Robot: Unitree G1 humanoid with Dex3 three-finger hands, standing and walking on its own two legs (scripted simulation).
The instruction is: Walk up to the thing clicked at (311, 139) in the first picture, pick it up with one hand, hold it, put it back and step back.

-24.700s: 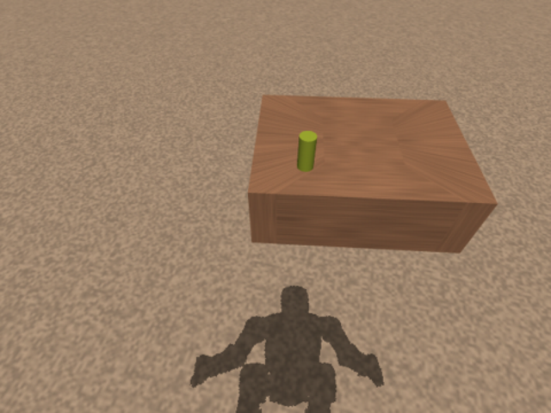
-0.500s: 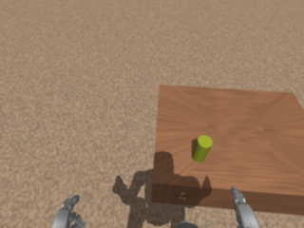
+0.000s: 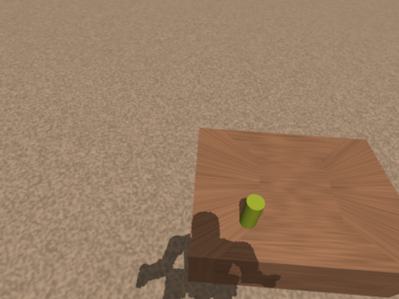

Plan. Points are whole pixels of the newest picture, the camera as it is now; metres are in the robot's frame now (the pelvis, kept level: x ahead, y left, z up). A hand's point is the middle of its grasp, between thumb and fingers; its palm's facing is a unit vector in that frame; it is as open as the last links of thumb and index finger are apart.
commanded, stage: home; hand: right
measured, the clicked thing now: (251, 212) +0.50 -0.21 -0.37
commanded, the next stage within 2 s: stand in 0.92 s
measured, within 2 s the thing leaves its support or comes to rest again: neither
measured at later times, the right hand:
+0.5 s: hand out of the picture +0.00 -0.24 -0.15, palm faces -0.05 +0.93 -0.36, open 17.5 cm
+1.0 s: hand out of the picture +0.07 -0.23 -0.15, palm faces -0.05 +0.93 -0.36, open 17.4 cm
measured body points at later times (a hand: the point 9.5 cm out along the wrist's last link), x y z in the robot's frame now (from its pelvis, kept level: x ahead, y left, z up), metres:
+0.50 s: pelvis -0.02 +0.00 +0.01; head -0.02 +0.01 +0.45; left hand +0.02 +0.30 -0.14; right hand +0.00 -0.29 -0.13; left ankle -0.05 +0.14 -0.74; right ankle +0.04 -0.11 -0.74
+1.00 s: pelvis +0.00 +0.01 +0.01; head +0.01 +0.02 +0.46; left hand +0.06 +0.30 -0.14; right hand +0.07 -0.28 -0.12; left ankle -0.05 +0.14 -0.74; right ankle +0.04 -0.11 -0.74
